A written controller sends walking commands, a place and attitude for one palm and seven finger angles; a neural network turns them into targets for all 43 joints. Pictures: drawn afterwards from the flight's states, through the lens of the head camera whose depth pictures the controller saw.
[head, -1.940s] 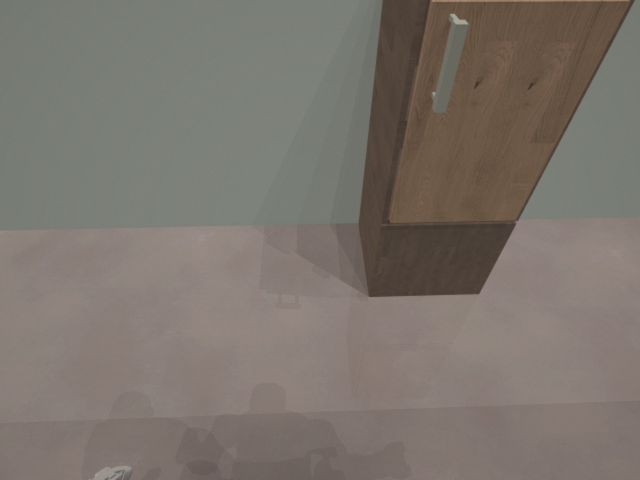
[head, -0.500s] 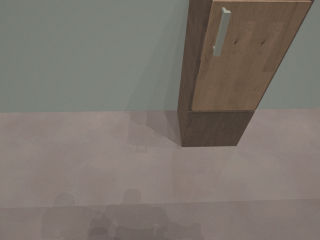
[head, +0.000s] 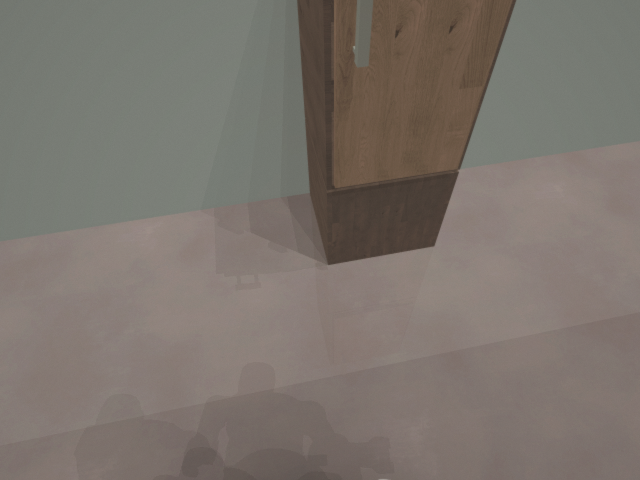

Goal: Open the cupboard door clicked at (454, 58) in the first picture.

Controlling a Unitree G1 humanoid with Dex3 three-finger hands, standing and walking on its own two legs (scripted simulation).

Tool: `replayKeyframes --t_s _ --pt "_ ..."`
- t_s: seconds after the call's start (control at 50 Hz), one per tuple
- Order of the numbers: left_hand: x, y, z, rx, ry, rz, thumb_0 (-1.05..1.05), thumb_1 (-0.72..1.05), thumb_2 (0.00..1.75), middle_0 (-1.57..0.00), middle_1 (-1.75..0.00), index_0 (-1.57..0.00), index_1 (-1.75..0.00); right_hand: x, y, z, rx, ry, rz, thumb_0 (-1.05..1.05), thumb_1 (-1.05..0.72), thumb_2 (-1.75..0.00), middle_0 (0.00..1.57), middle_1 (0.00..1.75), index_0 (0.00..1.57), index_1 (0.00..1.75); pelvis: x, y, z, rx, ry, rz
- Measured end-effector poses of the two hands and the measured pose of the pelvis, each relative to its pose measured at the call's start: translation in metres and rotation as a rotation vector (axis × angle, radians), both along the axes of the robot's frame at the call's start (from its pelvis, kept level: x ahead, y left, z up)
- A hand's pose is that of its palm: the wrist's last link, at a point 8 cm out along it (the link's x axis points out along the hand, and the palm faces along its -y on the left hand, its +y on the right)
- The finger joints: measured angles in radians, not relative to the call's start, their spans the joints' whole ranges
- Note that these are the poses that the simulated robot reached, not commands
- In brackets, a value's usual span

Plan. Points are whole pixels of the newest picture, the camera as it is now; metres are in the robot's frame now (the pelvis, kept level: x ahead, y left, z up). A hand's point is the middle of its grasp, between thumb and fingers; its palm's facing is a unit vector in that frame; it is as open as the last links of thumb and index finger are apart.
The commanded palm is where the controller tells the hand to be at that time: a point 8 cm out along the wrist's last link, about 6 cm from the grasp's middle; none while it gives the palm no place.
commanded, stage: walk to a spot facing it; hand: left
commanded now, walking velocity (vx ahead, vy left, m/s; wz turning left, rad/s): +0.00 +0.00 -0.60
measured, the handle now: (360, 14) +0.90 +0.00 +0.16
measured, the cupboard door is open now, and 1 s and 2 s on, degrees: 0 0 0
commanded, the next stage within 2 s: none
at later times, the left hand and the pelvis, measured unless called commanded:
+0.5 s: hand out of the picture +0.07 +0.21 -0.14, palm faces -0.16 -0.96 -0.25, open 7.4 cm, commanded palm none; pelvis -0.03 +0.02 +0.02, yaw -14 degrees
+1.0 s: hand (227, 471) +0.15 +0.15 -0.15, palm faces -0.56 -0.80 -0.22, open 7.4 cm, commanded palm none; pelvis -0.05 +0.04 +0.01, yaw -35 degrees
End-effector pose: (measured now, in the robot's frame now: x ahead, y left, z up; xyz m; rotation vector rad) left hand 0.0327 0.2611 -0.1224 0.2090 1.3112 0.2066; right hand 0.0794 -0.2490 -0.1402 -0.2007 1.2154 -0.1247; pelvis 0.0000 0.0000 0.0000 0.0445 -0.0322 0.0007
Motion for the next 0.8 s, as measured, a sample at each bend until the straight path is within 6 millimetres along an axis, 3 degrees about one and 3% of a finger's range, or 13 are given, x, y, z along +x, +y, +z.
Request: replayKeyframes --t_s 0.08,0.2,0.38,0.56,0.7,0.8 --pt "0.000 -0.018 0.002 0.011 -0.023 -0.019 0.00 0.90 0.90 -0.20 -0.30 -0.20 -0.30 -0.014 -0.012 -0.010 0.017 0.028 -0.043 0.00 -0.90 -0.89 0.20 0.30 0.21 0.30 -0.005 -0.011 -0.003 -0.014 0.001 -0.015" --pt "-0.005 -0.033 0.016 -0.005 0.003 -0.051 0.00 0.90 0.90 -0.20 -0.30 -0.20 -0.30 -0.023 -0.023 0.012 0.015 0.005 -0.095 0.01 -0.90 -0.90 0.20 0.30 0.21 0.30 -0.012 -0.017 0.015 0.000 0.028 -0.080" --pt "0.016 -0.023 0.019 -0.013 -0.019 -0.138 0.00 0.90 0.90 -0.20 -0.30 -0.20 -0.30 -0.038 -0.029 0.028 -0.038 -0.052 -0.186 0.00 -0.90 -0.90 0.20 0.30 0.20 0.30 -0.018 -0.004 0.020 -0.009 0.056 -0.179" --pt "0.050 0.014 0.002 -0.036 -0.050 -0.249 0.00 0.90 0.90 -0.20 -0.30 -0.20 -0.30 -0.064 0.004 0.044 -0.097 -0.126 -0.276 0.00 -0.90 -0.90 0.20 0.30 0.20 0.30 -0.028 0.035 0.013 -0.037 0.074 -0.285" --pt "0.083 0.030 0.005 -0.061 -0.070 -0.352 0.00 0.90 0.90 -0.20 -0.30 -0.20 -0.30 -0.124 0.039 0.056 -0.113 -0.063 -0.379 0.00 -0.90 -0.90 0.20 0.30 0.21 0.30 -0.032 0.054 0.022 -0.055 0.049 -0.383" --pt "0.098 0.023 0.006 -0.064 -0.048 -0.434 0.00 0.91 0.90 -0.20 -0.30 -0.20 -0.30 -0.159 0.056 0.051 -0.095 -0.036 -0.470 0.00 -0.90 -0.90 0.20 0.30 0.21 0.30 -0.034 0.060 0.023 -0.065 0.044 -0.461"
